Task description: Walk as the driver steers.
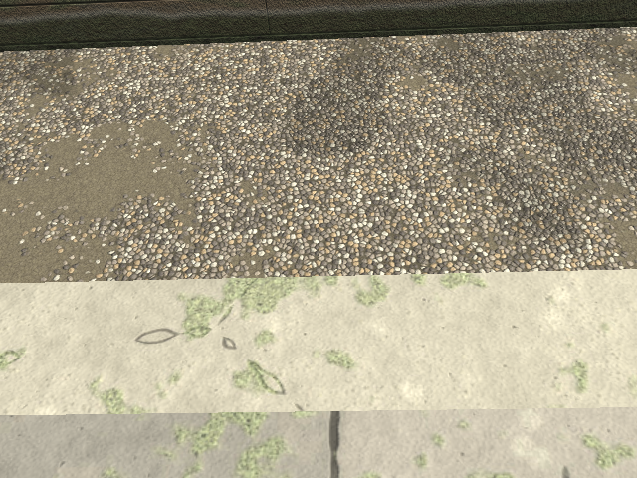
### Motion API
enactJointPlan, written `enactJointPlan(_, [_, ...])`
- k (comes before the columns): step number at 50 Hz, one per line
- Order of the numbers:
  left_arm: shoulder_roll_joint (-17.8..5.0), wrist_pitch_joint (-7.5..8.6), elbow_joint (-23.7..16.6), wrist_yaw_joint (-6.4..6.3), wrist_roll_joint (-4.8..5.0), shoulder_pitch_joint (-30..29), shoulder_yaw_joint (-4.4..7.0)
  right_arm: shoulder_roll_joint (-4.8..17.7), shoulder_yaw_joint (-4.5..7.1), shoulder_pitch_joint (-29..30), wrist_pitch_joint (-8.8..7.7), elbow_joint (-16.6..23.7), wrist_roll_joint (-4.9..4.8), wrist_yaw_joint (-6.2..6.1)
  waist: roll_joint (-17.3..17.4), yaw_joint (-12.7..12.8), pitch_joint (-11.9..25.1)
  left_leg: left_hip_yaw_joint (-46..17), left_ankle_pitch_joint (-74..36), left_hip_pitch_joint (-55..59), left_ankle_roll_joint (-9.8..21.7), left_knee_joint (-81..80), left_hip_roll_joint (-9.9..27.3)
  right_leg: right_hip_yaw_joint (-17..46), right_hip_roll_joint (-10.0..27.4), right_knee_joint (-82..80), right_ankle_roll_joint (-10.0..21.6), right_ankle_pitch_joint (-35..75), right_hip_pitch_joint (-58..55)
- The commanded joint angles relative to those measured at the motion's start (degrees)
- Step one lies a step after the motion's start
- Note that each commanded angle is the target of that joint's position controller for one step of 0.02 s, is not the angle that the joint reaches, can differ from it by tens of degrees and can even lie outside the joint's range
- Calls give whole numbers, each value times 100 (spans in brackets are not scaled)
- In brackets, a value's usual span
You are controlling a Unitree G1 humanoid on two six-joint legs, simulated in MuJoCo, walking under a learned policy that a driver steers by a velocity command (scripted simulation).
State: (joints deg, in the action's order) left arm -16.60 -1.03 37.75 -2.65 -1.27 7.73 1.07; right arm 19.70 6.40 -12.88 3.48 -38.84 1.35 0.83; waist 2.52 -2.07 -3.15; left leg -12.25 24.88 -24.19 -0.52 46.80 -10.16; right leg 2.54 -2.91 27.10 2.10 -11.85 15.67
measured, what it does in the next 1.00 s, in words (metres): steps on the spot, turning right: left foot, then right foot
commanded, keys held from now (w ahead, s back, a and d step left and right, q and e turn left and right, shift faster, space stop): q+shift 0.08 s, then shift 0.14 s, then e+shift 0.78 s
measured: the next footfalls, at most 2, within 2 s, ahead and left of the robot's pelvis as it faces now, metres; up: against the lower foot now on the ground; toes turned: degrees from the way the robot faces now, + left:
left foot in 0.34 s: +0.01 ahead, +0.13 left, +0.00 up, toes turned +8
right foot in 0.74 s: +0.00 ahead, -0.09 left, +0.00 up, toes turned -13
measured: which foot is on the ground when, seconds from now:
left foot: up 0.00-0.32, down 0.34-0.74, up 0.76-1.00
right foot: down 0.00-0.34, up 0.36-0.72, down 0.74-1.00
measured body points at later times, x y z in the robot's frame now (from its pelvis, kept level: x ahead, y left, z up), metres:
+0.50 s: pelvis -0.01 +0.02 +0.00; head +0.02 +0.05 +0.45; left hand +0.01 +0.30 -0.14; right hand +0.19 -0.20 -0.09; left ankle -0.03 +0.12 -0.74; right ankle -0.03 -0.10 -0.68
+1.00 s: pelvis -0.03 -0.02 +0.00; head +0.01 -0.07 +0.45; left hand +0.19 +0.22 -0.08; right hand +0.01 -0.33 -0.12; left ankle +0.05 +0.13 -0.67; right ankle -0.04 -0.08 -0.74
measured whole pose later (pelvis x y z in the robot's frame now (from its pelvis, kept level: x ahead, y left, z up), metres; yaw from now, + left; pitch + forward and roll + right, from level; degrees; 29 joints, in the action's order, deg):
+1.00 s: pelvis -0.03 -0.02 +0.00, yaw -22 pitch +1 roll +2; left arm -18.7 -3.4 37.4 0.6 0.1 14.2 4.8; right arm 18.3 2.9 -8.3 3.0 -40.4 1.9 -0.6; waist 2.1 0.9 -4.6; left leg -3.7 19.3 -30.8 -3.8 58.2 1.1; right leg 7.2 -7.0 26.5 5.8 -11.8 15.1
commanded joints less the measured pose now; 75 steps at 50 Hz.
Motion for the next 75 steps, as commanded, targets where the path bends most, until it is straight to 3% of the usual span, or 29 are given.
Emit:
enactJointPlan(1, [-591,43,-506,15,-28,-324,154,744,207,-276,-3,229,58,99,-819,-67,304,518,-8,-720,-152,1921,517,1162,1760,-1171,847,1065,-508])
enactJointPlan(4, [-587,60,-508,-22,-54,-164,165,596,117,-274,78,184,-72,255,-1034,38,388,909,-323,-916,-316,2208,698,281,1491,-970,799,1829,-872])
enactJointPlan(6, [-658,90,-367,6,-57,302,221,463,34,85,90,293,-77,263,-1050,289,420,986,-228,-1000,-383,1818,751,283,1607,-886,901,2144,-1211])
enactJointPlan(14, [-821,114,17,236,-31,581,314,6,-260,289,86,257,-135,88,-1486,366,643,1280,166,709,-57,-944,607,132,1636,-376,979,2875,-898])
enactJointPlan(16, [-549,81,158,309,88,493,183,-229,-381,-167,6,-52,-32,-31,-1152,7,569,1321,-1689,2034,85,-3238,757,118,1368,-127,591,2649,-310])
enactJointPlan(17, [-401,117,196,354,124,784,150,91,-350,-292,-83,-114,118,-116,-699,119,812,682,-2195,3009,166,-3321,1432,124,1189,-5,210,1801,290])
enactJointPlan(18, [-42,155,-7,426,143,1014,66,785,-240,-129,-129,25,131,-180,727,323,886,-540,-3847,3287,586,-2965,2907,-283,621,479,-116,-545,1012])
enactJointPlan(19, [-407,36,68,371,138,727,162,745,-195,126,-144,8,-5,-231,993,66,759,-174,-3983,2113,1146,-2724,3041,-316,431,1241,-148,-1941,481])
enactJointPlan(21, [-766,-103,158,359,167,716,367,516,-253,427,-163,86,-6,-253,765,115,307,305,-3974,1860,1259,-2799,2786,-230,247,2826,-146,-1987,1040])
enactJointPlan(26, [-520,-276,283,423,84,935,424,115,-357,617,-144,158,19,-364,659,211,232,1211,-3529,1886,1107,-2816,2517,-426,360,3430,-432,-1405,1336])
enactJointPlan(33, [-363,-346,-169,588,111,546,391,408,-195,542,-263,69,57,-253,750,129,411,1545,-3182,1793,990,-2430,2926,-787,467,1758,-207,-1382,567])
enactJointPlan(36, [-370,-281,-176,573,99,834,434,500,-122,600,-267,51,-49,-154,376,414,535,1953,-2554,1372,534,-1584,2904,-899,306,535,13,-632,-285])
enactJointPlan(37, [-632,-194,-55,496,6,1185,517,415,-116,378,-256,-20,-64,-106,-468,586,585,2271,-1543,758,158,-500,2529,-112,481,-322,171,17,-923])
enactJointPlan(38, [-1716,-104,-162,410,30,1337,760,-61,-249,462,-204,389,-25,-69,-2340,498,385,2557,1215,-1113,-390,1086,1383,2683,2203,-828,883,2125,-1448])
enactJointPlan(39, [-1772,-97,-130,412,85,1817,834,59,-279,1069,-116,575,87,-148,-1564,919,718,1274,1583,-1442,-343,1871,1057,3131,2391,-876,1569,2530,-1462])
enactJointPlan(41, [-1307,-175,-213,333,99,1114,696,180,-259,892,-156,421,-25,-162,-878,516,264,921,413,-1560,-221,1970,1328,2235,1831,-942,1416,1167,-1111])
enactJointPlan(43, [-993,-215,-403,271,161,457,592,341,-210,698,-213,280,71,-171,-899,273,292,958,-362,-1260,-232,1722,1322,1743,1245,-907,1089,1315,-907])
enactJointPlan(46, [-1072,-167,-365,310,161,658,606,252,-239,478,-140,189,73,-132,-593,276,595,916,-571,-1115,-313,1558,1174,1717,1074,-734,1000,1813,-1018])
enactJointPlan(53, [-1274,-188,-356,282,66,944,678,322,-277,817,-128,313,40,-192,-845,499,470,640,-589,-1303,-331,526,921,2671,903,-683,1013,835,-1038])
enactJointPlan(56, [-1315,-146,-394,377,-9,982,683,439,-280,959,-222,316,101,-110,-1017,594,546,551,-488,-1140,-263,99,835,3440,799,-1238,1182,-2504,-838])
enactJointPlan(60, [-1143,24,-295,433,-46,994,592,338,-334,1125,-423,289,64,-22,-1022,633,310,746,-579,-665,-189,-635,850,3379,754,-1191,1198,-2393,-540])
enactJointPlan(63, [-955,171,-239,450,-38,744,474,218,-379,568,-536,91,-20,-27,-1028,330,277,1105,-903,766,114,-1469,965,2985,750,-1201,1048,-2157,261])
enactJointPlan(65, [-776,229,-211,410,-55,584,387,328,-327,-328,-615,-183,20,-114,-550,-182,253,1116,-704,2353,366,-2018,908,2515,448,-429,796,-2393,1301])
enactJointPlan(66, [-448,288,-260,385,-34,472,282,637,-261,-958,-677,-316,88,-142,325,-442,258,-220,643,2770,563,-2666,1689,1659,-60,1139,550,-2105,1802])
enactJointPlan(67, [-352,369,-542,394,39,164,222,1227,-124,-1267,-679,-380,113,-91,1111,-429,138,-2980,2565,2967,1103,-3801,2778,492,-567,2491,296,-1721,2932])
enactJointPlan(68, [-575,415,-581,375,-96,201,229,1126,-92,-1040,-660,-398,26,43,691,-153,-192,-3887,2875,2750,1423,-3970,3003,408,-160,3136,236,-1379,3551])
enactJointPlan(70, [-776,486,-440,417,-226,26,243,676,-161,-833,-703,-301,-73,144,104,-43,-140,-2762,1794,2510,1305,-3635,2431,373,224,3415,42,-507,3312])
enactJointPlan(72, [-656,482,-462,471,-315,-122,180,532,-206,-1075,-757,-436,-102,89,357,-50,-61,-1984,955,2206,1236,-3754,1903,209,361,3158,-128,-358,2914])
enactJointPlan(75, [-443,431,-613,513,-233,-593,50,426,-185,-1478,-767,-631,-123,4,439,-154,-131,-1651,-47,1994,1386,-3883,1647,-52,361,2648,-327,-121,2760])
Velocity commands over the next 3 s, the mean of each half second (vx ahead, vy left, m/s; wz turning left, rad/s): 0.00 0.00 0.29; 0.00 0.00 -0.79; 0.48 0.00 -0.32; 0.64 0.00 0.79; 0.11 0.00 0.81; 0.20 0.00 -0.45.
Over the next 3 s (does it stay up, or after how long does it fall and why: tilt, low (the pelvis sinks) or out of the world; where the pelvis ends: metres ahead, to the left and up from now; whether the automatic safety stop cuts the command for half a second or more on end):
stays up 0.51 -0.28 0.00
